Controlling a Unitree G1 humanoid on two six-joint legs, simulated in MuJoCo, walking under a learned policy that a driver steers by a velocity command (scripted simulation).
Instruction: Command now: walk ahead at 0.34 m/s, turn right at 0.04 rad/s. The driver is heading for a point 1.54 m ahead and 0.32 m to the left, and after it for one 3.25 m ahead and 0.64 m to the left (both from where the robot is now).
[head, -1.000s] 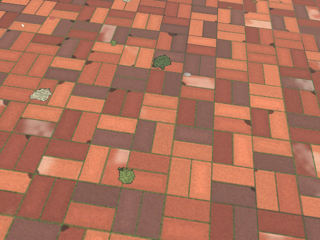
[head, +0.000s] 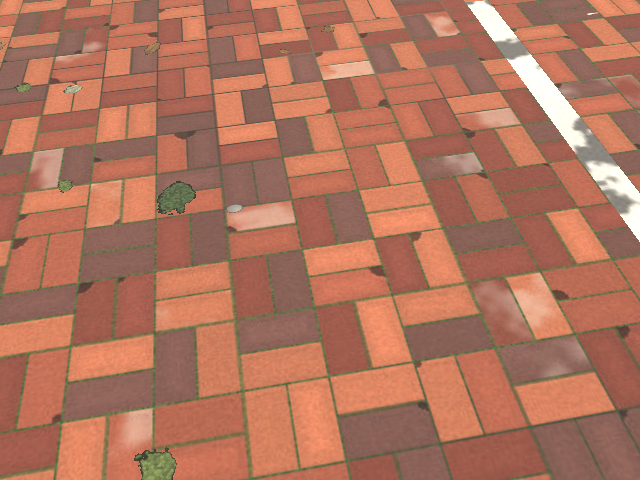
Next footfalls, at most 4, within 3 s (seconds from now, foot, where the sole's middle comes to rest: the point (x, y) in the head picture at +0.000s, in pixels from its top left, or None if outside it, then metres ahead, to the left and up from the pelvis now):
0.42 left None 0.38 0.13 -0.77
0.98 right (393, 410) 0.68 -0.10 -0.77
1.52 left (282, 308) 0.96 0.16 -0.77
2.00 right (321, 215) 1.29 0.07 -0.77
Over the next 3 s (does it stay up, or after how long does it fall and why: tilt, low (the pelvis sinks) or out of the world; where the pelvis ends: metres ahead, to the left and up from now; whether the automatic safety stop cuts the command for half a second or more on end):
stays up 1.53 0.37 0.00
